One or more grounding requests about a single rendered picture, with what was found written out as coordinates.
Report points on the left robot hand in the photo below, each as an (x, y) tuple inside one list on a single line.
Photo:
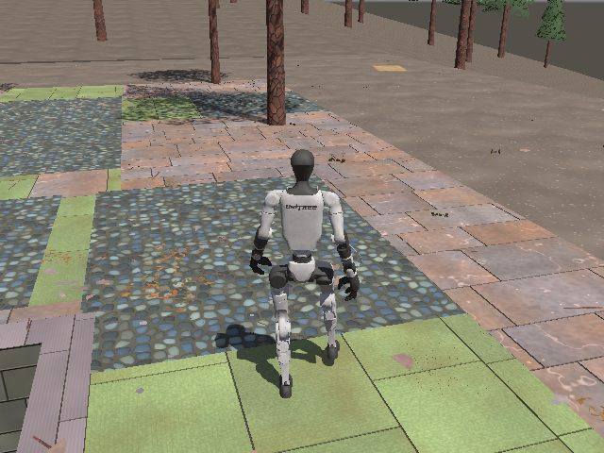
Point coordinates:
[(262, 261)]

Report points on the right robot hand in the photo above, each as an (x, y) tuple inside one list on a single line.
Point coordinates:
[(354, 286)]

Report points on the right robot upper arm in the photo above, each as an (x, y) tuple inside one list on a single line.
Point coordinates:
[(332, 201)]

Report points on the humanoid robot torso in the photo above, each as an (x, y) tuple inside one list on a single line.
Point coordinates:
[(301, 221)]

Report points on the left robot upper arm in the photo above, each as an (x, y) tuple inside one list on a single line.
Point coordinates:
[(272, 199)]

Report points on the robot left foot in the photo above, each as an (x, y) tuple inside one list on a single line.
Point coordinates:
[(286, 390)]

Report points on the robot right forearm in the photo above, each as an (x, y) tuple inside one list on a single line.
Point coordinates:
[(344, 251)]

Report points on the robot left forearm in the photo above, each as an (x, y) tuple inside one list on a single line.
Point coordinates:
[(258, 247)]

